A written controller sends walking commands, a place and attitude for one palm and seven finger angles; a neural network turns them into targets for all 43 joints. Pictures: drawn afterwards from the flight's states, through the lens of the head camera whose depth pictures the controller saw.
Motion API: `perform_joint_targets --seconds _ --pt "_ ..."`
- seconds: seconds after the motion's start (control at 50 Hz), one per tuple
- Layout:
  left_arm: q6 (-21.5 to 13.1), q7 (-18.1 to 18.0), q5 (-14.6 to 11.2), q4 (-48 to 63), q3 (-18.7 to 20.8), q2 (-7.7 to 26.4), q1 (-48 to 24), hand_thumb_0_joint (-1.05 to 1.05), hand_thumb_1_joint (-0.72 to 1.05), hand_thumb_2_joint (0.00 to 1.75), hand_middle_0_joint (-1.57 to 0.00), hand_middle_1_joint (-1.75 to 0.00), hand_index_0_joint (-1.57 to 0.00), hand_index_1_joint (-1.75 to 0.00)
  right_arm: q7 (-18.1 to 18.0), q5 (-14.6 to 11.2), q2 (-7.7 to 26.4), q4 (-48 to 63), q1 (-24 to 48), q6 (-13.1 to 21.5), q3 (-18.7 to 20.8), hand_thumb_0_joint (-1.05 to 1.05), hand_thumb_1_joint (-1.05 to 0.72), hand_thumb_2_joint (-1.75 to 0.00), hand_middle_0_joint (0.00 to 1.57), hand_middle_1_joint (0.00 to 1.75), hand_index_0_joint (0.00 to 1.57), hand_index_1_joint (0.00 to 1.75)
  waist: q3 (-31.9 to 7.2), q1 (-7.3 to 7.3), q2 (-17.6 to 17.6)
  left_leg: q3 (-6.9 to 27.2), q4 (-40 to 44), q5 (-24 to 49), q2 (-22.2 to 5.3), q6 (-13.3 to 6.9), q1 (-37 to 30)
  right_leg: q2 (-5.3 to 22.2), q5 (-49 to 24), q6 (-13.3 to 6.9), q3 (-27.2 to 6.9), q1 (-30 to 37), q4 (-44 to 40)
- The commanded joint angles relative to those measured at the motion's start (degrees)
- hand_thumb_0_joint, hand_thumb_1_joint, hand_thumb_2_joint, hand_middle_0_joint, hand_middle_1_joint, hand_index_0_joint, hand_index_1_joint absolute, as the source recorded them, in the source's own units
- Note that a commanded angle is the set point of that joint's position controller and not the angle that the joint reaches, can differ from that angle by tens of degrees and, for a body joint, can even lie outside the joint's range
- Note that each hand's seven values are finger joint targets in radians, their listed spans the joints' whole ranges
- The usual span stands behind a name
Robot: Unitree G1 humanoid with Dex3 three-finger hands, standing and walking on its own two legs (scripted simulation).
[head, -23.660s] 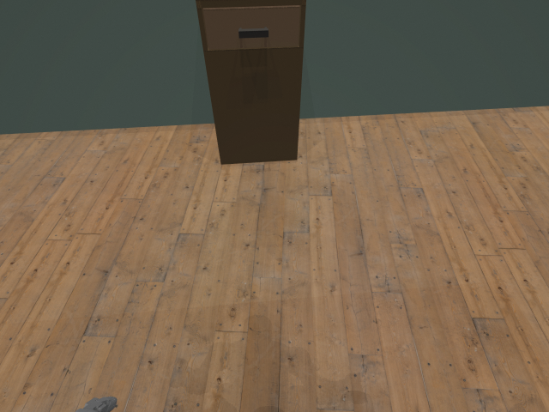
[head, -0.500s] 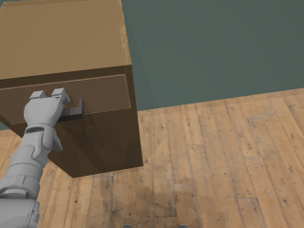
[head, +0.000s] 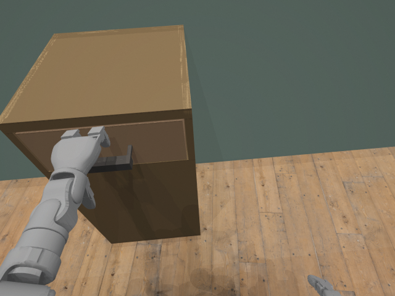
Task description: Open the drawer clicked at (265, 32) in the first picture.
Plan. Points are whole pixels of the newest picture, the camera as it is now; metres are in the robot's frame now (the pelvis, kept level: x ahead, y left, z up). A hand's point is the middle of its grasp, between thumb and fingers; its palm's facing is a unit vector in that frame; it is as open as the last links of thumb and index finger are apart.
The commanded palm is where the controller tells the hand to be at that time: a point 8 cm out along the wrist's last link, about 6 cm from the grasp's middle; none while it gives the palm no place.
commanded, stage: re-aim the fingers above the handle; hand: left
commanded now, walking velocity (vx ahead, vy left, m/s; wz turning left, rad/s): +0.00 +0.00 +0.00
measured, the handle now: (108, 157) +0.44 +0.27 -0.02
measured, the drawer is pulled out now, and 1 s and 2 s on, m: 0.00 0.00 0.00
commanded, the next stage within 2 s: none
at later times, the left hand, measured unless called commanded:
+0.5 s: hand (93, 162) +0.38 +0.26 +0.05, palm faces -0.03 -0.03 -1.00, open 13.8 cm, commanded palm +0.35 +0.27 +0.10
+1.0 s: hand (96, 154) +0.40 +0.26 +0.05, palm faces +0.01 -0.02 -1.00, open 13.8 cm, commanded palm +0.36 +0.28 +0.10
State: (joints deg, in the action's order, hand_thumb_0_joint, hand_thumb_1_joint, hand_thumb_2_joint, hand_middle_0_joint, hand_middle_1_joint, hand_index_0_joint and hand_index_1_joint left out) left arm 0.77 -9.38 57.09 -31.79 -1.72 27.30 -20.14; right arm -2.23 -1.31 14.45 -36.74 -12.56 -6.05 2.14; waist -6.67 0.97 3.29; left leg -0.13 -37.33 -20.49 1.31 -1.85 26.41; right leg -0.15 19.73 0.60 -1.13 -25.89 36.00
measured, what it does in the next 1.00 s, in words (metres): stands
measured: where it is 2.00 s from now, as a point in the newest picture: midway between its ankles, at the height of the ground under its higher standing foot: outside the picture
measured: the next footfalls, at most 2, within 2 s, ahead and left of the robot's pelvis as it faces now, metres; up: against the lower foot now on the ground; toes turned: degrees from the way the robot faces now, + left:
none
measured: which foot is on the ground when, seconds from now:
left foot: down 0.00-1.00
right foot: down 0.00-1.00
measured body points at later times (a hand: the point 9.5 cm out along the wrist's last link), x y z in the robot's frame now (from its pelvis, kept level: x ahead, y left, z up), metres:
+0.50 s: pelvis +0.00 -0.02 +0.00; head +0.04 -0.04 +0.45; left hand +0.37 +0.26 +0.10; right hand +0.08 -0.29 -0.13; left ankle -0.03 +0.10 -0.72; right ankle -0.02 -0.13 -0.72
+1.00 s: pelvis -0.01 +0.00 +0.00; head +0.04 -0.02 +0.44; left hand +0.39 +0.26 +0.11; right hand +0.09 -0.27 -0.13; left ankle -0.03 +0.10 -0.72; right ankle -0.02 -0.13 -0.72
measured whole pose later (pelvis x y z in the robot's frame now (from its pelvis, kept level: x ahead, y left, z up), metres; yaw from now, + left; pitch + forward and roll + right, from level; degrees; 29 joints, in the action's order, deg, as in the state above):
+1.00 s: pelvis -0.01 +0.00 +0.00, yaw -1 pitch +12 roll +0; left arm -3.6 -14.5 59.5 -43.9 1.3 28.7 -29.6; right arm -2.9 -1.4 14.3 -39.3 -14.6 -4.8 2.7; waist -6.7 -1.3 3.1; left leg -0.9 -38.9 -20.1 0.8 -1.6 30.4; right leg -0.7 19.2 0.3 -1.8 -30.4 37.9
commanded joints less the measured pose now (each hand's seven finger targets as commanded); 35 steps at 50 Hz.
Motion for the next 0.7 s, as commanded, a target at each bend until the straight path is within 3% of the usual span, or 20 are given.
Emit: perform_joint_targets --seconds 0.0,0.02,0.08,0.12,0.14,0.2,0.26,0.3,0.34,0.44,0.5,0.54,0.6,0.62,0.68 --pt "-3.19 -3.19 1.45 11.82 8.11 16.58 -24.12 0.00 -0.50 0.30 -0.30 -1.20 -0.30 -1.20 -1.22 0.36 7.68 5.18 -0.51 1.96 2.98 0.00 -0.90 -0.90 0.20 0.30 0.20 0.30 -14.60 -1.05 0.41 -0.15 2.79 24.53 -0.08 0.11 -10.10 -2.05 -19.18 -3.26 2.01 4.69 -2.42" --pt "-3.83 -3.76 1.37 11.35 9.27 17.65 -24.61 0.00 -0.50 0.30 -0.30 -1.20 -0.30 -1.20 -1.39 0.54 7.65 4.84 -0.91 2.07 3.07 0.00 -0.90 -0.90 0.20 0.30 0.20 0.30 -15.21 -0.99 -0.35 -0.10 2.73 23.14 0.10 0.00 -9.60 -2.04 -18.30 -3.19 1.78 5.41 -2.59" --pt "-5.57 -5.23 1.66 11.88 9.29 17.35 -25.32 0.00 -0.50 0.30 -0.30 -1.20 -0.30 -1.20 -1.58 0.52 7.18 4.28 -0.89 2.67 3.27 0.00 -0.90 -0.90 0.20 0.30 0.20 0.30 -17.89 -0.83 1.74 -0.28 1.75 24.35 0.46 -0.05 -10.23 -2.13 -20.07 -3.16 1.56 5.06 -1.83" --pt "-5.43 -5.78 0.85 11.86 6.74 13.99 -25.36 0.00 -0.50 0.30 -0.30 -1.20 -0.30 -1.20 -1.33 0.58 7.16 3.92 -1.41 3.01 3.68 0.00 -0.90 -0.90 0.20 0.30 0.20 0.30 -18.79 -1.91 1.65 -0.35 1.06 25.31 0.43 0.07 -10.72 -2.17 -20.75 -3.12 1.72 4.87 -1.66" --pt "-5.28 -6.03 1.20 10.18 7.83 15.35 -25.04 0.00 -0.50 0.30 -0.30 -1.20 -0.30 -1.20 -1.33 0.42 7.27 3.39 -1.66 3.01 3.70 0.00 -0.90 -0.90 0.20 0.30 0.20 0.30 -18.85 -1.64 0.26 -0.19 1.02 25.24 0.39 0.08 -10.10 -2.28 -21.13 -3.00 1.69 4.62 -1.41" --pt "-3.28 -5.93 0.83 4.43 7.25 15.08 -23.98 0.00 -0.50 0.30 -0.30 -1.20 -0.30 -1.20 -1.36 0.09 7.77 2.82 -1.77 2.71 3.50 0.00 -0.90 -0.90 0.20 0.30 0.20 0.30 -15.22 -2.15 -1.92 -0.95 1.48 21.56 0.64 -0.20 -6.85 -2.09 -20.32 -2.84 1.72 4.75 -2.06" --pt "-2.41 -5.18 0.88 2.05 9.86 18.34 -22.33 0.00 -0.50 0.30 -0.30 -1.20 -0.30 -1.20 -1.47 -0.03 8.22 3.06 -1.75 2.29 3.47 0.00 -0.90 -0.90 0.20 0.30 0.20 0.30 -16.55 -0.79 -3.39 -1.67 1.96 21.15 0.87 -0.47 -5.12 -1.81 -22.36 -2.73 0.96 8.23 -2.13" --pt "-2.57 -4.58 0.93 2.69 8.90 17.90 -23.13 0.00 -0.50 0.30 -0.30 -1.20 -0.30 -1.20 -1.58 -0.14 8.12 3.49 -1.54 2.06 3.29 0.00 -0.90 -0.90 0.20 0.30 0.20 0.30 -17.24 -0.96 -3.03 -1.82 2.04 21.70 0.99 -0.57 -4.92 -1.68 -24.07 -2.62 0.76 9.16 -2.01" --pt "-3.50 -4.28 0.89 3.38 10.62 19.33 -21.42 0.00 -0.50 0.30 -0.30 -1.20 -0.30 -1.20 -1.55 -0.17 7.99 3.89 -1.41 1.95 3.33 0.00 -0.90 -0.90 0.20 0.30 0.20 0.30 -18.28 -0.10 -3.27 -2.01 2.38 21.93 1.07 -0.72 -4.30 -1.59 -25.22 -2.43 0.21 10.94 -2.12" --pt "-5.57 -4.77 0.79 4.38 13.87 21.60 -18.23 0.00 -0.50 0.30 -0.30 -1.20 -0.30 -1.20 -1.70 -0.28 7.91 4.15 -1.09 2.00 3.63 0.00 -0.90 -0.90 0.20 0.30 0.20 0.30 -16.57 0.38 -3.48 -2.44 2.63 21.33 1.06 -0.87 -2.81 -1.55 -26.45 -2.19 -0.45 11.56 -2.33" --pt "-5.87 -5.69 1.07 4.67 13.51 20.83 -17.61 0.00 -0.50 0.30 -0.30 -1.20 -0.30 -1.20 -1.63 -0.33 7.90 4.08 -1.35 2.25 3.95 0.00 -0.90 -0.90 0.20 0.30 0.20 0.30 -15.63 0.30 -1.76 -2.52 2.71 20.96 0.99 -0.80 -2.99 -1.83 -24.51 -2.45 -0.06 10.05 -2.21" --pt "-5.80 -6.24 1.46 4.45 13.35 20.96 -19.12 0.00 -0.50 0.30 -0.30 -1.20 -0.30 -1.20 -1.51 -0.46 7.97 3.79 -1.44 2.43 4.00 0.00 -0.90 -0.90 0.20 0.30 0.20 0.30 -14.93 -0.14 -1.19 -2.37 3.05 19.73 0.86 -0.72 -3.29 -1.90 -21.80 -2.42 0.08 8.54 -2.61" --pt "-5.67 -6.65 1.32 5.14 10.29 18.08 -21.98 0.00 -0.50 0.30 -0.30 -1.20 -0.30 -1.20 -1.59 -0.44 8.08 3.35 -1.86 3.05 4.36 0.00 -0.90 -0.90 0.20 0.30 0.20 0.30 -15.43 -1.51 -0.21 -2.18 2.60 19.11 0.69 -0.81 -5.37 -2.10 -19.37 -2.57 0.55 6.09 -2.71" --pt "-5.77 -6.71 1.07 6.15 9.04 17.23 -24.60 0.00 -0.50 0.30 -0.30 -1.20 -0.30 -1.20 -1.62 -0.27 8.21 3.07 -2.13 3.19 4.34 0.00 -0.90 -0.90 0.20 0.30 0.20 0.30 -15.83 -2.54 -0.36 -1.98 2.49 18.87 0.51 -0.85 -6.17 -2.04 -18.81 -2.50 0.59 5.60 -3.02" --pt "-5.69 -6.58 1.41 3.82 7.99 17.32 -28.67 0.00 -0.50 0.30 -0.30 -1.20 -0.30 -1.20 -1.90 -0.40 8.34 2.32 -2.72 3.44 4.15 0.00 -0.90 -0.90 0.20 0.30 0.20 0.30 -15.30 -3.23 -1.88 -1.25 2.55 16.58 0.58 -0.89 -6.35 -2.08 -15.77 -2.33 0.90 3.22 -3.19"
